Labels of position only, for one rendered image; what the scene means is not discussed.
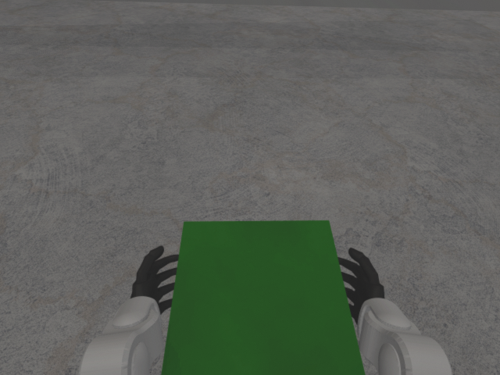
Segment carton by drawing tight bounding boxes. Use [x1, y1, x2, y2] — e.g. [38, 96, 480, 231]
[161, 220, 365, 375]

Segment robot left hand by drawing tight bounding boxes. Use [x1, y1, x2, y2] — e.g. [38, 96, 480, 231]
[130, 246, 179, 314]

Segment robot right hand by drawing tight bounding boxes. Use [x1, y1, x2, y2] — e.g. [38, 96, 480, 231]
[338, 248, 384, 324]

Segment robot left forearm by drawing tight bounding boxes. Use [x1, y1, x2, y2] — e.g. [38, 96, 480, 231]
[78, 296, 164, 375]

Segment robot right forearm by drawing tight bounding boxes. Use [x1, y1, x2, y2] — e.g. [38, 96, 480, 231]
[357, 298, 452, 375]

